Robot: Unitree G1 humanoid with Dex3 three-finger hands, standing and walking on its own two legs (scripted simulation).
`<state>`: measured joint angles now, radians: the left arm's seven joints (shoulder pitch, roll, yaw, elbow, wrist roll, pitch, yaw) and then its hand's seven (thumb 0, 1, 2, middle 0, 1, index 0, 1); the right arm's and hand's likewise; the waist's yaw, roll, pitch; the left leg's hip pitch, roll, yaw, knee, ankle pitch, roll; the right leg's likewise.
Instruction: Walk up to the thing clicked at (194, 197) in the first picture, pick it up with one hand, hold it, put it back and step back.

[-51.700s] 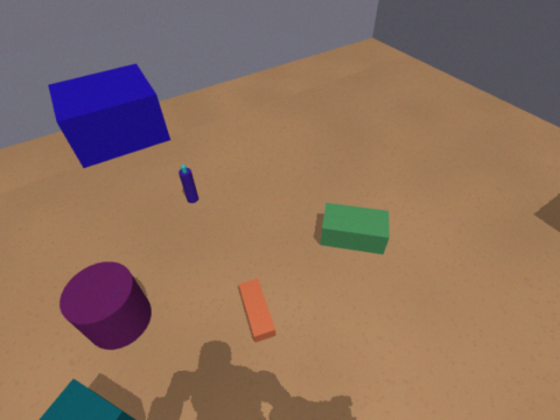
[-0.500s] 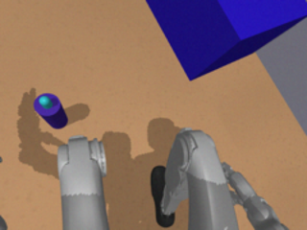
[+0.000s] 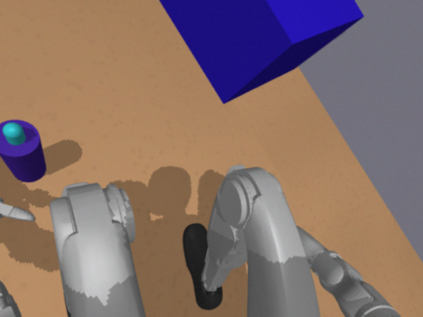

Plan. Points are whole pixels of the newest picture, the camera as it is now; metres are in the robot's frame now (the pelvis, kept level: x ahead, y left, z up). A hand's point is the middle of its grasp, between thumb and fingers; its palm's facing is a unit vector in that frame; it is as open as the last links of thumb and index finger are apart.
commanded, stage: close in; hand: left
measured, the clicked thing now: (22, 152) +0.41 +0.26 -0.17
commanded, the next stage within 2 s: close in 0.60 s
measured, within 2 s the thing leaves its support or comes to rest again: leaves its support in 1.76 s
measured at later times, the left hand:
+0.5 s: hand (18, 161) +0.39 +0.27 -0.16, palm faces +0.23 -0.97 +0.03, open 16.8 cm
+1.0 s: hand (22, 154) +0.40 +0.26 -0.16, palm faces +0.26 -0.96 +0.01, open 13.0 cm
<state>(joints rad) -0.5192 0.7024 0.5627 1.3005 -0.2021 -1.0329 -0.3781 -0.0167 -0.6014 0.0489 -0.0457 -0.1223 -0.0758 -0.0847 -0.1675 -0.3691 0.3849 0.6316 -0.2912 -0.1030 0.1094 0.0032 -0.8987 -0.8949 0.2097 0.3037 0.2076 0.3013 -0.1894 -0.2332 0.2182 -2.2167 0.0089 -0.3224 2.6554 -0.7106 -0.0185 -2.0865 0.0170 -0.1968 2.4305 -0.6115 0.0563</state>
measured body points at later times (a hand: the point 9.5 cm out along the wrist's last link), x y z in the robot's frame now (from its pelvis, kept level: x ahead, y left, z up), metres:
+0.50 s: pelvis -0.01 +0.00 +0.00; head +0.20 +0.19 +0.35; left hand +0.37 +0.32 -0.16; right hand +0.16 -0.24 -0.03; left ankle +0.08 +0.12 -0.25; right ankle +0.14 -0.13 -0.25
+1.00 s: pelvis -0.01 +0.00 +0.00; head +0.21 +0.19 +0.35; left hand +0.38 +0.31 -0.16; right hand +0.18 -0.24 -0.03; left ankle +0.08 +0.12 -0.25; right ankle +0.14 -0.13 -0.25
